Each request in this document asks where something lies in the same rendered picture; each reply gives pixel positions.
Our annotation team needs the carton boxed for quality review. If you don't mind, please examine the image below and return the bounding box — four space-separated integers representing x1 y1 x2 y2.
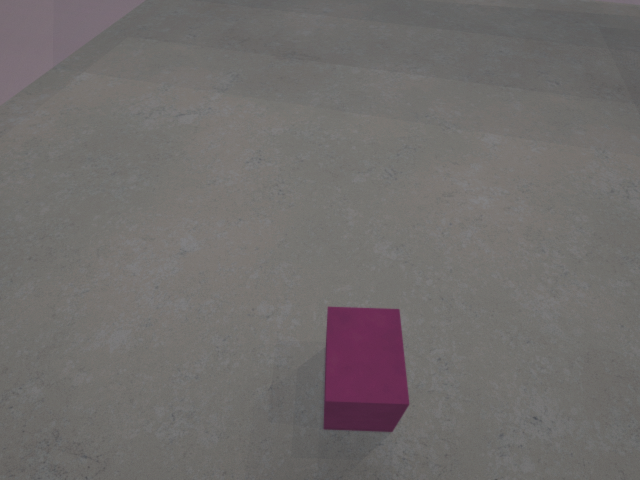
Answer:
324 307 409 432

